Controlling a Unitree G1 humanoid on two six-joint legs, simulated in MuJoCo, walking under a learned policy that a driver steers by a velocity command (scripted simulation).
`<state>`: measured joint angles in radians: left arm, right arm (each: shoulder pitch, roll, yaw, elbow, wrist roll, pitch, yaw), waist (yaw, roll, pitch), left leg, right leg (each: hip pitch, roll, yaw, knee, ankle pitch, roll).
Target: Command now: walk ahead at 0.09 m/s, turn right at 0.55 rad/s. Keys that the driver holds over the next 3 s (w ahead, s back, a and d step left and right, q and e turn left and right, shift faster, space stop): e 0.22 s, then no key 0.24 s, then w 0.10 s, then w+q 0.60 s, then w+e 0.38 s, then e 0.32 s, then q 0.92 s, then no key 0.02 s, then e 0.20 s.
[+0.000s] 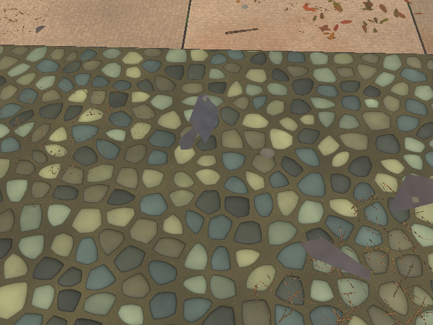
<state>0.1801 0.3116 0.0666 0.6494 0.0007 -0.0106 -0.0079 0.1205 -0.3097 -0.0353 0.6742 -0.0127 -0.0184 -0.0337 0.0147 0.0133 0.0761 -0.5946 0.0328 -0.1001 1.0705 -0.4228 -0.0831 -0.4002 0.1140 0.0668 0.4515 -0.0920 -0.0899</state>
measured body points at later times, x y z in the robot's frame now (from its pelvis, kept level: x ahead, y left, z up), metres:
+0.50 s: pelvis +0.06 +0.05 +0.01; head +0.09 +0.07 +0.46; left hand +0.27 +0.28 -0.10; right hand +0.12 -0.24 -0.09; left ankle +0.11 +0.17 -0.73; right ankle +0.01 -0.08 -0.70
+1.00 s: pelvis +0.21 +0.07 -0.02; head +0.24 +0.08 +0.43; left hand +0.23 +0.37 -0.15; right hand +0.40 -0.20 -0.09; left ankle +0.32 +0.16 -0.74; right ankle +0.01 -0.07 -0.73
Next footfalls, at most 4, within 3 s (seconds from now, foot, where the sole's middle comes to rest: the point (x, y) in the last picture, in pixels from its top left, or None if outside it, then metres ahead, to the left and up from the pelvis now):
0.24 left None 0.15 0.16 -0.77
0.58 right None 0.04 -0.08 -0.77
0.98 left None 0.36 0.16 -0.77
1.56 right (244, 229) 0.71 -0.03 -0.77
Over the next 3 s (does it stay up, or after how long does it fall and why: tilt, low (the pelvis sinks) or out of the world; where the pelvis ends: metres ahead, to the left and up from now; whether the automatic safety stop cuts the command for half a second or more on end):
stays up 0.77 0.11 0.00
